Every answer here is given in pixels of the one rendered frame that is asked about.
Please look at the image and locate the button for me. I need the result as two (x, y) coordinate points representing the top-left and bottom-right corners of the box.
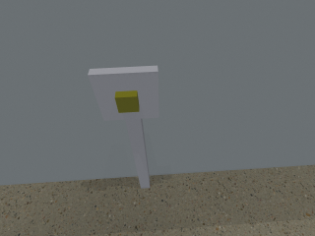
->
(114, 90), (140, 113)

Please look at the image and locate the panel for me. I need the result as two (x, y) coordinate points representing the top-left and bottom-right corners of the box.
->
(88, 65), (159, 189)

